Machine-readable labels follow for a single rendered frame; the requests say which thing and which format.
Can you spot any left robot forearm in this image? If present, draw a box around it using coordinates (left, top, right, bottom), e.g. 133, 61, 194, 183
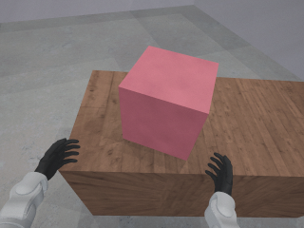
0, 172, 48, 228

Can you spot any carton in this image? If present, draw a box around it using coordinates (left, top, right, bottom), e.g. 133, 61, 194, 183
118, 46, 219, 161

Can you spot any right robot forearm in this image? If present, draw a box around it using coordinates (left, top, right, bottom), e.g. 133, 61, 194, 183
204, 191, 240, 228

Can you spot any robot left hand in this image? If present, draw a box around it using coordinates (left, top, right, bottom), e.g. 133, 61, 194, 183
34, 138, 81, 181

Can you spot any robot right hand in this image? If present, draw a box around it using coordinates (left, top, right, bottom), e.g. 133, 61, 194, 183
205, 152, 233, 197

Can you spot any pedestal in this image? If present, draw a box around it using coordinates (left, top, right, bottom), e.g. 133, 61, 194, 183
58, 70, 304, 219

